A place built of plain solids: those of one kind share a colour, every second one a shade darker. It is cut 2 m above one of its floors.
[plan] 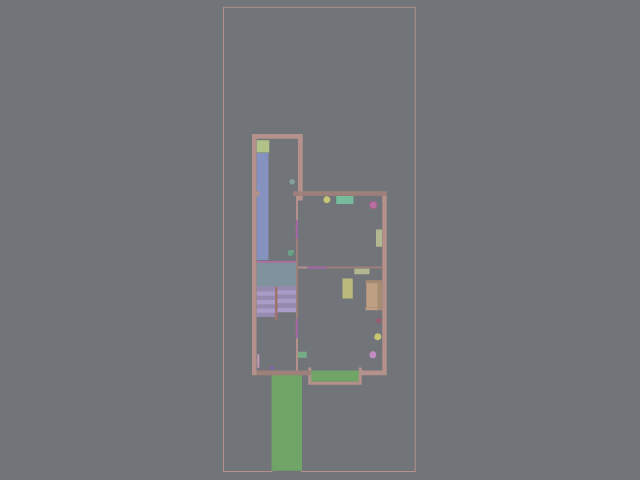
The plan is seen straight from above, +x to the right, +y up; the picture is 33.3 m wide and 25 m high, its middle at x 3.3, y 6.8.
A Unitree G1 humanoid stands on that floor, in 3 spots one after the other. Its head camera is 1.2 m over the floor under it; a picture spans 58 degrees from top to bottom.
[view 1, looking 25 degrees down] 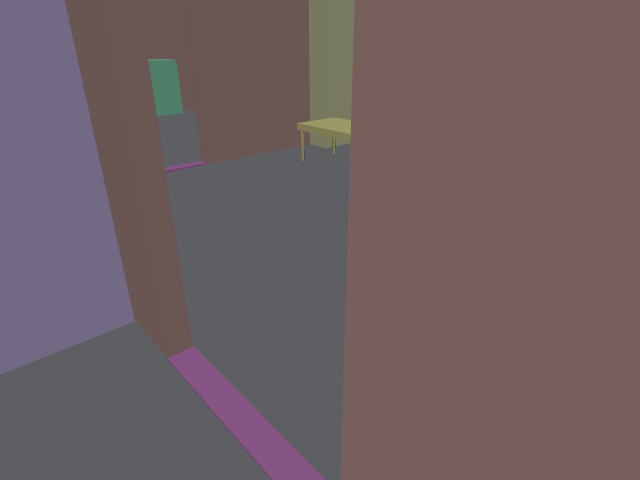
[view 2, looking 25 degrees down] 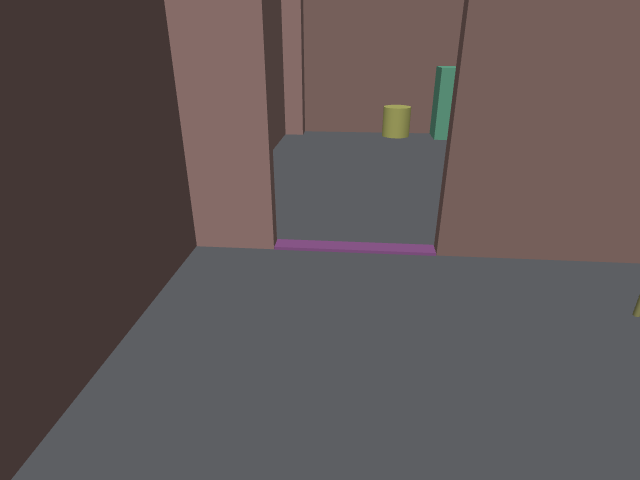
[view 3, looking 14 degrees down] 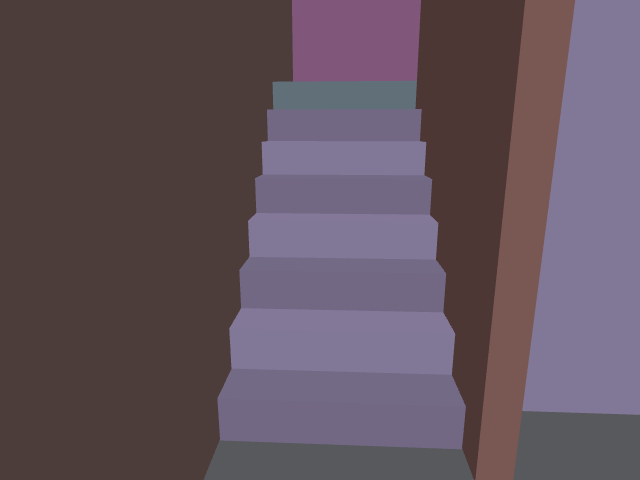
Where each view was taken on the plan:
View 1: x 1.57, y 1.22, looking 48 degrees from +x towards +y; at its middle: ground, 2.84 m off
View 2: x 3.15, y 2.91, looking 95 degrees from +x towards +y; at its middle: ground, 2.84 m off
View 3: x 0.48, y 1.32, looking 93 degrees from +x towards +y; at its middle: tread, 2.20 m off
